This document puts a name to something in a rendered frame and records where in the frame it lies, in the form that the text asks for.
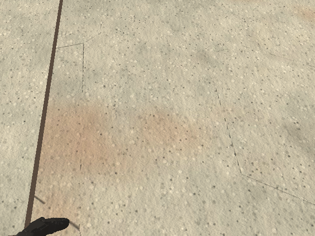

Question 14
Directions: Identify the left robot hand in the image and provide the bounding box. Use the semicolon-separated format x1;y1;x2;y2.
16;216;70;236

